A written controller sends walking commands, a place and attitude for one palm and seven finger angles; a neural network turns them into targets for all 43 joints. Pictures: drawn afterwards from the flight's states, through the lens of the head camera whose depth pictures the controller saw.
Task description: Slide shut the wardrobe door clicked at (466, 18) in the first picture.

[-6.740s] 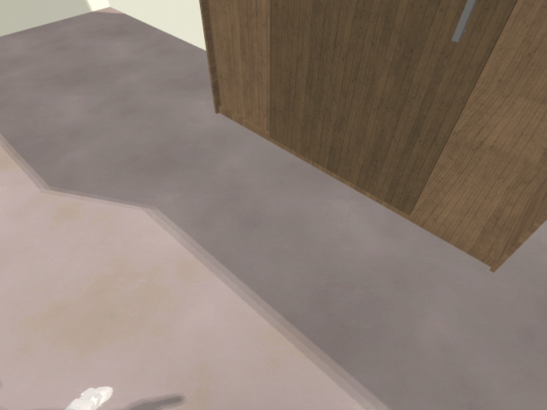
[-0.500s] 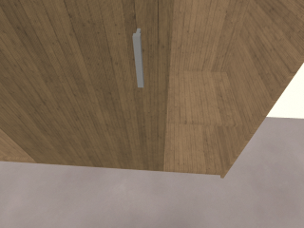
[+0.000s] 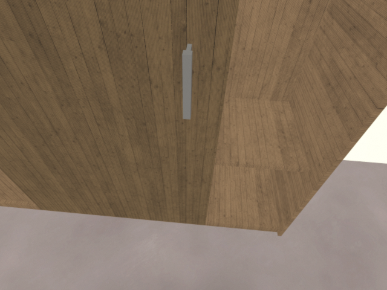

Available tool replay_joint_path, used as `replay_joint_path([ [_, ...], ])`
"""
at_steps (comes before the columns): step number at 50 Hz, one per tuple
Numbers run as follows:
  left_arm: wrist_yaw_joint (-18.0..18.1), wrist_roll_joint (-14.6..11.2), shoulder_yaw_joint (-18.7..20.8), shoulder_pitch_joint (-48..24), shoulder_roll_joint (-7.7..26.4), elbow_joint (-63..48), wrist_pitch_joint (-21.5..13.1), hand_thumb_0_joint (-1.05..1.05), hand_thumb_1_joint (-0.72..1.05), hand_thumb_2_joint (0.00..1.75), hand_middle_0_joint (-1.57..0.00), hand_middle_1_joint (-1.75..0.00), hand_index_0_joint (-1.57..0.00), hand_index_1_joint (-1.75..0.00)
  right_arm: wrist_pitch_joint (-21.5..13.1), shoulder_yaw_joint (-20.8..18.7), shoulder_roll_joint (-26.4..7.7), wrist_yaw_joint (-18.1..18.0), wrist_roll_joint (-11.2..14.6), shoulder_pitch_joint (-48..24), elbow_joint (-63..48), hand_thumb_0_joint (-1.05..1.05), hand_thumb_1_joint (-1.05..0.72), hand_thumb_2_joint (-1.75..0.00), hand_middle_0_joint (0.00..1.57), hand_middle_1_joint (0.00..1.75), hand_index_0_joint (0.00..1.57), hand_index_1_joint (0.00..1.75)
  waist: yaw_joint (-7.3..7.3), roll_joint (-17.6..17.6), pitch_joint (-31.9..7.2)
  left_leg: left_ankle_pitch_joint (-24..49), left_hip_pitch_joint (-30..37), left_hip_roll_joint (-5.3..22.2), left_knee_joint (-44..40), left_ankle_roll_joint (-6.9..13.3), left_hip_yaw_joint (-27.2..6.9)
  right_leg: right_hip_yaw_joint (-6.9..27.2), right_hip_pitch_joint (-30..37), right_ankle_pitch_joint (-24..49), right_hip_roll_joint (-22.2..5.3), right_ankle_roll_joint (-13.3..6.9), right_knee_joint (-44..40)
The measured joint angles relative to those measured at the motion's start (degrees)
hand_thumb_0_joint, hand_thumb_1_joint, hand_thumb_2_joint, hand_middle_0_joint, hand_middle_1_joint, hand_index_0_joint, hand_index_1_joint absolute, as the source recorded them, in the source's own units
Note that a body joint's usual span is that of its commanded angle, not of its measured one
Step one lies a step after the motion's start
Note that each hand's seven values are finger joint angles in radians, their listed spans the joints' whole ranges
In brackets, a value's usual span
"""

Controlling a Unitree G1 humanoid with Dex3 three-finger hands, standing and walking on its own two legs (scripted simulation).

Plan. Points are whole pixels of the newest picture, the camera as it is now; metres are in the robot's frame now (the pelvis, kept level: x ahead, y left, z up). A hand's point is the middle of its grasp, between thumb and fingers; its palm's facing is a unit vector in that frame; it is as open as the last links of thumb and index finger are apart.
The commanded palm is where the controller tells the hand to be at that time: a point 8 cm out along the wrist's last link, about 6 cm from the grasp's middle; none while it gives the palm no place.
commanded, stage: look again from close up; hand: left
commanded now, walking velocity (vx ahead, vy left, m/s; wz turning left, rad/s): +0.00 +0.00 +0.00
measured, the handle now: (188, 83) +0.54 +0.05 +0.16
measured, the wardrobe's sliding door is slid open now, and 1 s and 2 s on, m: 0.39 0.39 0.39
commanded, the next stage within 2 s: shuffle to correct the standing spot in 0.16 s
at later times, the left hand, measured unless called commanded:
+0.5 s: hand out of the picture -0.02 +0.17 -0.18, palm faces +0.01 -0.98 -0.18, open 7.4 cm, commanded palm none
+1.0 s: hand out of the picture +0.02 +0.12 -0.19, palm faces +0.04 -0.99 -0.16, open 7.4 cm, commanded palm none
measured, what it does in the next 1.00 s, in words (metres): steps on the spot: left foot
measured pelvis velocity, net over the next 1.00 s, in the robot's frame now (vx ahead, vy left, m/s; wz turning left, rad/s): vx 0.08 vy -0.03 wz -0.05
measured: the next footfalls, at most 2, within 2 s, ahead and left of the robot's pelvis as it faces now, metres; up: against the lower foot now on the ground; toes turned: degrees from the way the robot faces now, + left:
left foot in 0.90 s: +0.15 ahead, +0.05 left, +0.00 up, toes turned +1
right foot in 1.20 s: +0.11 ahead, -0.18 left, +0.00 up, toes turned -1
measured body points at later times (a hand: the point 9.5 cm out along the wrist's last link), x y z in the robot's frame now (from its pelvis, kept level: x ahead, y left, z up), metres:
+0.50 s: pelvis +0.02 +0.00 -0.01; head +0.02 +0.01 +0.44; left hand -0.02 +0.22 -0.17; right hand +0.02 -0.22 -0.16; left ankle +0.00 +0.10 -0.74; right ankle -0.05 -0.09 -0.74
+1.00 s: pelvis +0.08 -0.03 -0.01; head +0.10 -0.03 +0.44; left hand +0.02 +0.17 -0.17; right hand +0.16 -0.25 -0.16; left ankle +0.13 +0.06 -0.74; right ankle -0.02 -0.11 -0.70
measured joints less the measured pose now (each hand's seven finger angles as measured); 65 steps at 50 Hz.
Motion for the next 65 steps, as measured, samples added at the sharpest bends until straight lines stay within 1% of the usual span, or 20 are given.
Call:
replay_joint_path([
  [15,-0.1,0.1,-0.2,1.1,0.2,1.5,0.3,0.01,0.9,0.9,-0.2,-0.3,-0.2,-0.3,0.1,-0.1,-0.5,-0.2,0.2,-2.2,0.8,0.0,-0.92,-0.89,0.2,0.3,0.2,0.3,0.58,-0.4,0.3,0.2,1.1,-0.4,-1.3,0.5,0.2,0.2,1.1,0.4,-0.4,0.6,-1.5],
  [19,-0.4,0.3,0.0,1.7,0.3,1.7,0.6,0.01,0.9,0.9,-0.2,-0.3,-0.2,-0.3,0.2,-0.3,-0.3,0.0,0.0,-2.1,1.0,0.0,-0.92,-0.89,0.2,0.3,0.2,0.3,0.52,-0.7,-0.2,-0.7,0.9,-0.4,-0.2,0.5,0.4,0.4,0.8,-0.5,-0.4,0.5,-0.3],
  [26,-1.4,1.1,0.8,3.2,0.7,1.6,1.5,0.01,0.9,0.9,-0.2,-0.3,-0.2,-0.3,0.3,-1.1,0.5,-0.1,-0.5,0.0,0.6,0.0,-0.91,-0.89,0.2,0.3,0.2,0.3,0.48,-1.7,-1.1,-3.1,-0.3,-0.7,2.1,0.3,1.5,1.0,-2.2,-4.1,-1.0,0.0,5.2],
  [30,-1.7,1.2,1.3,3.5,0.2,1.6,1.3,0.01,0.91,0.9,-0.2,-0.3,-0.2,-0.3,0.2,-1.7,0.2,-0.5,-0.5,1.4,0.6,0.0,-0.91,-0.89,0.2,0.3,0.2,0.3,0.12,0.1,-1.2,-4.7,-1.3,0.8,4.1,-0.7,0.9,0.0,-2.3,-4.8,0.2,-1.2,5.1],
  [32,-1.6,1.2,1.7,4.0,-0.1,1.2,0.6,0.01,0.91,0.9,-0.2,-0.3,-0.2,-0.3,0.4,-1.9,-0.1,-0.5,-0.4,2.2,1.0,0.0,-0.91,-0.89,0.2,0.3,0.2,0.3,0.2,1.2,-1.4,-6.5,-2.8,1.9,7.4,-0.4,0.4,-0.9,-1.6,-4.8,1.4,-1.9,3.9],
  [35,-0.7,1.2,2.0,5.2,-0.2,0.9,-0.9,0.01,0.91,0.9,-0.2,-0.3,-0.2,-0.3,1.0,-2.0,0.4,-0.4,-0.5,1.9,1.6,0.0,-0.91,-0.89,0.2,0.3,0.2,0.3,0.92,0.4,-1.1,-13.3,-7.7,2.3,20.9,0.3,0.9,-1.5,0.2,-4.5,1.9,-3.0,1.6],
  [37,-0.3,1.2,1.8,6.1,-0.6,1.2,-1.2,0.0,0.91,0.9,-0.2,-0.3,-0.2,-0.3,1.0,-2.2,0.5,-0.2,-0.5,0.7,1.5,0.0,-0.91,-0.89,0.2,0.3,0.2,0.3,1.4,-0.1,-0.4,-14.2,-10.7,2.6,27.1,0.3,1.5,-1.5,1.9,-4.0,2.2,-3.5,-0.5],
  [38,-0.2,1.2,1.7,6.6,-0.9,1.4,-1.3,0.0,0.91,0.9,-0.2,-0.3,-0.2,-0.3,1.0,-2.2,0.4,-0.1,-0.5,-0.1,1.2,0.0,-0.91,-0.89,0.2,0.3,0.2,0.3,1.61,-0.3,-0.1,-13.8,-11.9,2.8,28.2,0.2,1.8,-1.4,2.8,-3.7,2.4,-3.5,-1.5],
  [41,0.2,1.2,1.0,7.9,-2.2,2.6,-1.3,0.0,0.9,0.9,-0.2,-0.3,-0.2,-0.3,0.9,-2.1,-0.1,-0.3,-0.1,-3.2,0.3,0.01,-0.92,-0.89,0.2,0.3,0.2,0.3,2.0,-0.1,1.1,-10.8,-13.5,2.8,24.3,-0.4,2.4,-0.9,5.0,-3.2,3.0,-3.3,-3.6],
  [44,0.2,0.9,0.3,8.9,-3.2,3.8,-0.8,0.0,0.9,0.9,-0.2,-0.3,-0.2,-0.3,0.2,-1.6,-0.4,-0.6,0.5,-6.0,-1.1,0.01,-0.92,-0.89,0.2,0.3,0.2,0.3,1.84,0.1,2.1,-2.7,-10.9,1.8,12.5,-0.4,2.5,-0.6,6.1,-4.1,3.4,-3.0,-1.9],
  [45,0.0,0.7,0.2,9.1,-3.4,4.0,-0.5,0.01,0.9,0.9,-0.2,-0.3,-0.2,-0.3,-0.1,-1.6,-0.4,-0.6,0.5,-6.5,-1.7,0.01,-0.92,-0.89,0.2,0.3,0.2,0.3,1.64,0.4,2.3,3.3,-9.1,1.6,8.2,-0.1,2.5,-0.7,5.8,-4.7,3.7,-2.7,0.4],
  [46,0.0,0.3,0.2,9.1,-3.3,4.3,-0.2,0.01,0.9,0.9,-0.2,-0.3,-0.2,-0.3,-0.4,-1.6,-0.2,-0.8,0.5,-6.8,-2.3,0.01,-0.92,-0.89,0.2,0.3,0.2,0.3,1.39,0.3,2.4,4.6,-7.6,1.5,6.6,0.5,2.6,-0.9,4.8,-5.3,3.7,-2.1,4.3],
  [47,0.1,-0.1,0.4,8.7,-3.0,4.3,0.2,0.01,0.9,0.9,-0.2,-0.3,-0.2,-0.3,-0.7,-1.6,0.3,-0.9,0.5,-7.0,-2.9,0.0,-0.92,-0.89,0.2,0.3,0.2,0.3,1.34,-0.3,2.4,3.1,-6.8,1.2,6.4,1.1,3.0,-0.8,2.4,-5.4,3.1,-0.6,10.1],
  [49,0.6,-0.4,0.7,7.0,-2.4,3.4,1.2,0.01,0.9,0.9,-0.21,-0.3,-0.2,-0.3,-0.8,-1.4,0.9,-1.1,0.7,-7.3,-4.0,0.0,-0.92,-0.89,0.2,0.3,0.2,0.3,1.62,-1.4,2.6,1.0,-5.2,0.6,5.3,1.9,4.1,0.4,-3.0,-10.2,1.8,1.3,21.2],
  [51,0.8,-0.1,1.0,4.2,-2.0,2.0,2.0,0.01,0.9,0.9,-0.2,-0.3,-0.2,-0.3,-0.4,-1.3,1.1,-1.3,0.6,-7.5,-4.6,0.0,-0.92,-0.89,0.2,0.3,0.2,0.3,1.85,-1.0,2.8,1.5,-4.1,0.5,3.4,1.8,4.1,0.8,-6.8,-12.3,0.4,2.2,24.9],
  [55,0.7,0.5,1.6,-1.1,-1.2,-1.8,2.1,0.01,0.9,0.9,-0.2,-0.3,-0.2,-0.3,0.9,-2.0,-0.1,-0.9,0.1,-8.8,-5.4,-0.01,-0.94,-0.89,0.2,0.3,0.2,0.3,1.91,0.6,3.6,4.1,-4.4,0.5,1.1,1.2,2.9,1.1,-10.7,-9.2,-3.0,2.7,20.6],
  [58,0.6,1.0,2.1,-2.9,-0.5,-3.8,1.7,0.0,0.91,0.9,-0.2,-0.3,-0.2,-0.3,2.0,-2.5,-0.7,0.1,-0.2,-8.8,-5.8,-0.01,-0.94,-0.89,0.2,0.3,0.21,0.3,1.93,1.4,3.1,4.4,-6.0,0.9,2.0,0.3,2.0,1.0,-10.1,-3.5,-4.2,2.7,14.2],
  [60,0.0,1.2,1.0,-2.7,1.0,-5.4,1.2,0.0,0.91,0.9,-0.2,-0.3,-0.2,-0.3,2.5,-2.7,-0.9,0.6,-0.3,-8.0,-7.1,-0.01,-0.93,-0.89,0.2,0.3,0.21,0.3,2.01,1.1,3.0,3.9,-7.0,0.9,3.7,-0.6,1.7,2.0,-8.4,-1.1,-4.0,2.4,9.1],
  [61,0.0,1.3,1.1,-2.5,1.2,-6.0,1.2,0.0,0.91,0.9,-0.2,-0.3,-0.2,-0.3,2.6,-3.1,-1.2,0.8,-0.3,-7.6,-7.8,-0.01,-0.93,-0.89,0.2,0.3,0.21,0.3,1.74,1.8,2.8,3.2,-7.8,1.6,5.1,-1.0,1.0,1.5,-8.7,-0.2,-3.3,2.2,9.3],
  [65,0.2,1.1,0.8,-1.2,1.9,-7.0,1.8,0.01,0.9,0.9,-0.2,-0.3,-0.2,-0.3,3.5,-4.4,-2.2,1.5,-0.4,-5.1,-9.5,0.0,-0.92,-0.89,0.2,0.3,0.21,0.3,-0.03,3.2,1.0,-2.3,-8.6,2.2,9.2,-1.5,-1.7,-0.2,-7.9,-0.6,-1.8,1.1,9.4],
])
